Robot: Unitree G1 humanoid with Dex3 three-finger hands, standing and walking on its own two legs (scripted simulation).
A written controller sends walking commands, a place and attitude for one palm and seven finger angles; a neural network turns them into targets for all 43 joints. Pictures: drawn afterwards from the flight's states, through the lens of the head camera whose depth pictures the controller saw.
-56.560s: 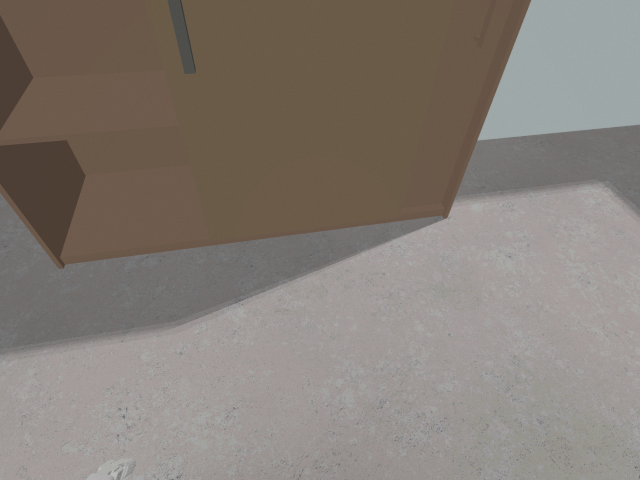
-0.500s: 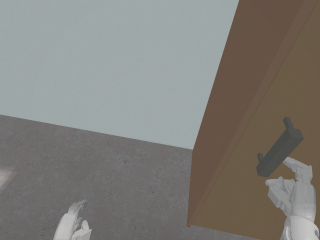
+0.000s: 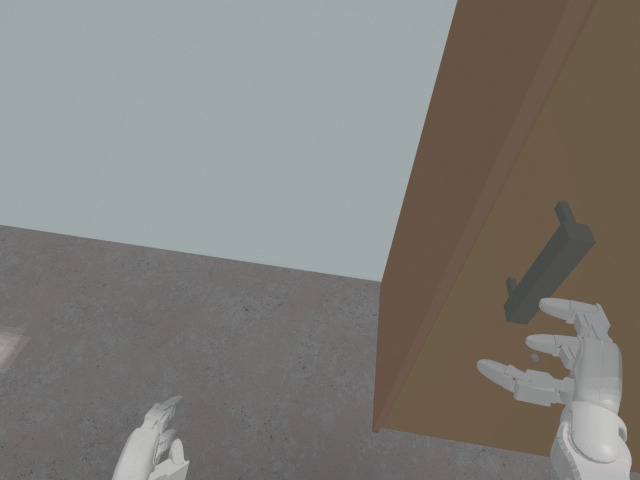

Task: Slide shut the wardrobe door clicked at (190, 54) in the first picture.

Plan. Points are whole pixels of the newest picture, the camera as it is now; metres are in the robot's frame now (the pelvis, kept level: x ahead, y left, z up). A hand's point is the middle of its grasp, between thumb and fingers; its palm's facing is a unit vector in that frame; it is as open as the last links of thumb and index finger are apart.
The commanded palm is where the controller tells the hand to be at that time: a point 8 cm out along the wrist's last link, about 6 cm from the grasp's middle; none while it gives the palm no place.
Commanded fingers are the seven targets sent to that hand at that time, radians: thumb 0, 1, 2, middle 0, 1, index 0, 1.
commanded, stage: loosen the grip on the handle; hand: right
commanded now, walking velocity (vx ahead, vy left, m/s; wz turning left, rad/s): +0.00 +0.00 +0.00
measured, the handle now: (538, 264) +0.37 -0.27 +0.10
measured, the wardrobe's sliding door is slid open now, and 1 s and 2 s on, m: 0.00 0.00 0.00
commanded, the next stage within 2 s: slip the hand off the handle in 0.22 s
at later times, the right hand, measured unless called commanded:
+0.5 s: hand (549, 380) +0.24 -0.26 +0.04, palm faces +0.47 +0.83 -0.30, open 14.6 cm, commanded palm +0.20 -0.30 +0.06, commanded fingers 0.00 0.55 -0.20 0.25 1.15 0.25 1.15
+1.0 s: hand (605, 387) +0.23 -0.32 +0.05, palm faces +0.49 +0.82 -0.29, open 14.6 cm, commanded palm +0.17 -0.35 +0.06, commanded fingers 0.00 0.55 -0.20 0.25 1.15 0.25 1.15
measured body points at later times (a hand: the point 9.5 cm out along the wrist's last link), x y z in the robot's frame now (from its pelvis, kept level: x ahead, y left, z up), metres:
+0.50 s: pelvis +0.01 +0.01 -0.01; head +0.03 +0.02 +0.44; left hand +0.19 +0.24 -0.11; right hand +0.21 -0.30 +0.06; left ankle +0.00 +0.10 -0.73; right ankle +0.02 -0.12 -0.73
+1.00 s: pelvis -0.01 +0.01 -0.02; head +0.01 +0.02 +0.43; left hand +0.16 +0.25 -0.11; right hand +0.20 -0.36 +0.07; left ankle +0.00 +0.10 -0.73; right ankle +0.02 -0.12 -0.73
